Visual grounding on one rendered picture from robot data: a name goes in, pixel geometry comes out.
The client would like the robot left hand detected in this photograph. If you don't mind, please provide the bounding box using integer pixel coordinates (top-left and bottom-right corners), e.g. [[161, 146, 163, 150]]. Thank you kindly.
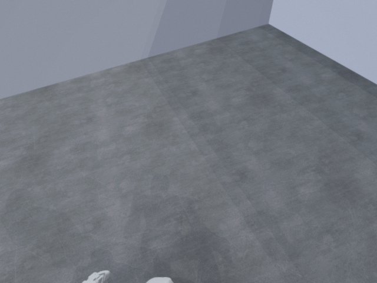
[[82, 270, 110, 283]]

